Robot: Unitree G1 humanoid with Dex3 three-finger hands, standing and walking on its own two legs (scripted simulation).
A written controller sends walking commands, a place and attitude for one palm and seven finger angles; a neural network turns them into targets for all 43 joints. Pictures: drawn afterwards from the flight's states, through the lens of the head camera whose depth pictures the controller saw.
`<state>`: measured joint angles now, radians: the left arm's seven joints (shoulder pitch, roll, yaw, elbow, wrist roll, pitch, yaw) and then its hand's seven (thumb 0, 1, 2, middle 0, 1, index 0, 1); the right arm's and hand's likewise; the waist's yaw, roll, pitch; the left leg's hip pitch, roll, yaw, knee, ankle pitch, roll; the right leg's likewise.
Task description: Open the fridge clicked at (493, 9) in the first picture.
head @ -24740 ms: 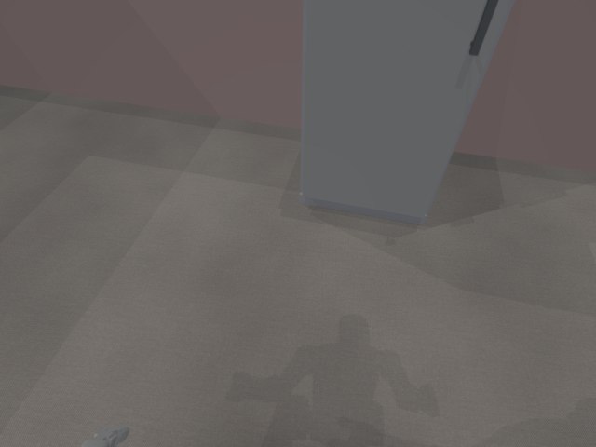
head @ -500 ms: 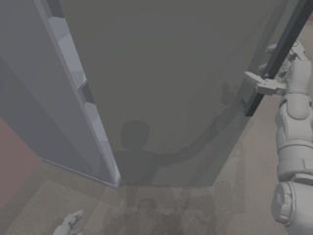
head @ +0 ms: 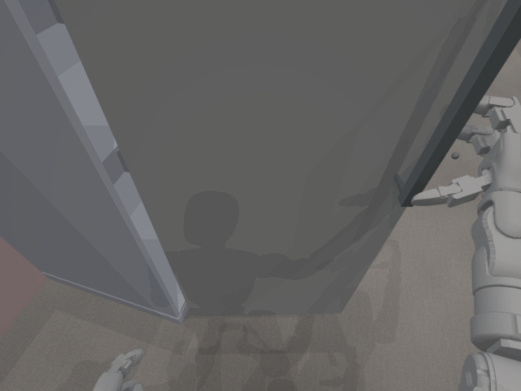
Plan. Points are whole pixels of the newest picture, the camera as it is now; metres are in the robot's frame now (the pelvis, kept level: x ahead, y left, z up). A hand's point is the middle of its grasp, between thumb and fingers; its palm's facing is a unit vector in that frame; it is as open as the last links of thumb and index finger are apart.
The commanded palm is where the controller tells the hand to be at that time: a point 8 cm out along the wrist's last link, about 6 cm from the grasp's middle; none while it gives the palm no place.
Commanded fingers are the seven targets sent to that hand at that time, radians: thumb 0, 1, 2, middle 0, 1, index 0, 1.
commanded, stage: slip the hand off the handle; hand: right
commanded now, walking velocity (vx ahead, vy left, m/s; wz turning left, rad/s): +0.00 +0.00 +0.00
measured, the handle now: (445, 112) +0.46 -0.21 +0.22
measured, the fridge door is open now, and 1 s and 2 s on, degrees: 71 71 71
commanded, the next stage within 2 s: draw the hand back to the body in 1.20 s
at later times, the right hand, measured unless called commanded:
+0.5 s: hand (499, 160) +0.40 -0.28 +0.18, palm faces +0.23 +0.96 -0.15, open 14.7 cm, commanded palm +0.37 -0.33 +0.19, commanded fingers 0.00 0.55 -0.20 0.25 1.15 0.25 1.15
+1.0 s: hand out of the picture +0.32 -0.29 +0.18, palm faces +0.26 +0.95 -0.15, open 14.7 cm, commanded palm +0.28 -0.32 +0.19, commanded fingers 0.00 0.55 -0.20 0.25 1.15 0.25 1.15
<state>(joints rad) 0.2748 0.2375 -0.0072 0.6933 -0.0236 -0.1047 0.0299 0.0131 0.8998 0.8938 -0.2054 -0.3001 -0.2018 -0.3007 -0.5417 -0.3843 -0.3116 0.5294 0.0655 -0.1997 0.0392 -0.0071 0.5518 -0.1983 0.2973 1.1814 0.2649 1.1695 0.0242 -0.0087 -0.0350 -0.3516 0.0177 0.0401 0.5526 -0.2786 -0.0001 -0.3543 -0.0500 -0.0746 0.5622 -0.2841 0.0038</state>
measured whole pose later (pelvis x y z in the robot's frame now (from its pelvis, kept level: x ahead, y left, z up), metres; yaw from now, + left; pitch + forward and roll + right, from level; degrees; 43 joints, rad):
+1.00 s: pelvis -0.01 -0.01 -0.01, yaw -1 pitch +3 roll +1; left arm 0.27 0.25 -0.03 0.63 -0.04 -0.11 0.08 0.01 0.90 0.89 -0.21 -0.30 -0.20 -0.30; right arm -0.29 -0.43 -0.42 0.32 0.19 -0.18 0.22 -0.01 0.56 -0.20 0.26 1.15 0.25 1.16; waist -0.03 -0.02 -0.06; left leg -0.35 0.02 0.06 0.60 -0.30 -0.01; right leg -0.37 -0.04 -0.05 0.63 -0.31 0.00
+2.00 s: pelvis -0.02 -0.01 +0.01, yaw -2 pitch -4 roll +1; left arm 0.20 0.24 -0.06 0.65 0.00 -0.23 0.09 0.02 0.90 0.89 -0.21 -0.30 -0.20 -0.30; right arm 0.12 -0.37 -0.37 -0.15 0.15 -0.01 0.01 -0.01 0.33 -0.30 0.25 1.02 0.24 1.02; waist -0.07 -0.03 0.02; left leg -0.14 0.03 0.07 0.44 -0.22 -0.01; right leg -0.17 -0.03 -0.04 0.47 -0.23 -0.01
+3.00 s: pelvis +0.01 +0.00 +0.01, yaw -1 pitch -6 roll +0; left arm 0.20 0.22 -0.02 0.67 0.02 -0.13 0.09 0.02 0.90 0.89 -0.21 -0.30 -0.20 -0.30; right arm 0.42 -0.35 -0.34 -0.35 0.07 -0.06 -0.09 0.02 -0.89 -0.89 0.21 0.30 0.21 0.31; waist -0.08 -0.05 0.04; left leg -0.03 0.02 0.06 0.37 -0.23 0.00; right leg -0.05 -0.04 -0.05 0.39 -0.23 0.01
